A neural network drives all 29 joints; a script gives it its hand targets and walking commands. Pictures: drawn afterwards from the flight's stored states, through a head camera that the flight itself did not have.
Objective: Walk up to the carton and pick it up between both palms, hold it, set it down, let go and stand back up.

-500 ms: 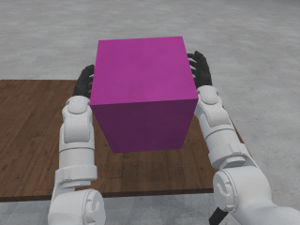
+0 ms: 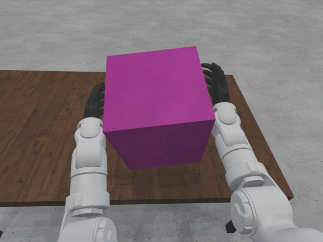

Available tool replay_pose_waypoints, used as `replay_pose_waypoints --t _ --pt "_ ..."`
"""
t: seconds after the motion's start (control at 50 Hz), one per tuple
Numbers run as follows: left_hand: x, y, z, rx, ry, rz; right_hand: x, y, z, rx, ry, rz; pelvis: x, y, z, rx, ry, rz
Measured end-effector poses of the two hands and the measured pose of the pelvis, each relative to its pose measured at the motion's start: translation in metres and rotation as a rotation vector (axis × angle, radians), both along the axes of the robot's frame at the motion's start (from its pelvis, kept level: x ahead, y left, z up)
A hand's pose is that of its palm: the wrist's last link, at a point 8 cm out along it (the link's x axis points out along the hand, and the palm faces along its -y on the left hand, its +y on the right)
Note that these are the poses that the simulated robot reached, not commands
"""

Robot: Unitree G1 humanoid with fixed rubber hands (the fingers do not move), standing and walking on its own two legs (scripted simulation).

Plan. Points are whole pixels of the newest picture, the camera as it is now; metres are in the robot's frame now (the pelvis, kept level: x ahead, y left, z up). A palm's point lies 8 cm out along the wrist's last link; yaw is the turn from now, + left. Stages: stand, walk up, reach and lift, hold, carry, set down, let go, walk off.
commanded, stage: set down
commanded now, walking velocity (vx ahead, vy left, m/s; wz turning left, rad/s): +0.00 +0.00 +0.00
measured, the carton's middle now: (159, 115) +0.41 +0.02 +0.11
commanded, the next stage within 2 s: none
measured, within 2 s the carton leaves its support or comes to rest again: neither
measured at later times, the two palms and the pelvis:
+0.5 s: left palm (97, 122) +0.37 +0.17 +0.12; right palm (216, 102) +0.41 -0.13 +0.15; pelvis +0.01 +0.00 +0.00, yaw +0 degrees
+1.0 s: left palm (102, 128) +0.37 +0.16 +0.09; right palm (214, 105) +0.43 -0.13 +0.13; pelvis +0.02 -0.01 +0.00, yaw +0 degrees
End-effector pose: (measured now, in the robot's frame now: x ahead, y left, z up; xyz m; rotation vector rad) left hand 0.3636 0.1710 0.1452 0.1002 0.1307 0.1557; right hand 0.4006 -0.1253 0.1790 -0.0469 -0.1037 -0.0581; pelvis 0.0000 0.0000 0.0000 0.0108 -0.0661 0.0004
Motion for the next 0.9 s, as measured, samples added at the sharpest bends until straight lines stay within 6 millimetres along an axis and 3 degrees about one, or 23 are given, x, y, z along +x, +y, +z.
replay_pose_waypoints --t 0.9 --pt "0.009 -0.009 -0.048 -0.017 0.095 0.056 0.024 -0.006 -0.046 0.006 0.108 0.059 0.017 -0.005 0.001 0.007 0.028 0.002"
